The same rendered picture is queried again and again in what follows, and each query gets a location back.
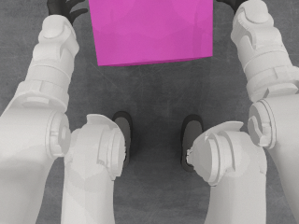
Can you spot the right robot shin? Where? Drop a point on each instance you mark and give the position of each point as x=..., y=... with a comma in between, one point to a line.
x=193, y=158

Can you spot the right robot foot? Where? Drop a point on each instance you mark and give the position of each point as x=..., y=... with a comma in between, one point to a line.
x=192, y=127

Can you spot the robot right hand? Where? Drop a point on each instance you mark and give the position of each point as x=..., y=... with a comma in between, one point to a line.
x=234, y=4

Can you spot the carton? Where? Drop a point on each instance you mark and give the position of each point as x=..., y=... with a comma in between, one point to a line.
x=139, y=32

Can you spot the robot right upper arm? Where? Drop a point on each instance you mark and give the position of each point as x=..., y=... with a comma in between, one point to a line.
x=274, y=124

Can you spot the robot left forearm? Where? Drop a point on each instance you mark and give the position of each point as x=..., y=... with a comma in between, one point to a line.
x=50, y=71

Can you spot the robot left hand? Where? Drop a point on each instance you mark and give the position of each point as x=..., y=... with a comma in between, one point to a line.
x=63, y=8

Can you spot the robot left upper arm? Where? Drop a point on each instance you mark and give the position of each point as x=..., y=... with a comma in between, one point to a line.
x=31, y=139

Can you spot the robot right forearm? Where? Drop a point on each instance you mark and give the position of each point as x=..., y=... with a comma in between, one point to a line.
x=264, y=59

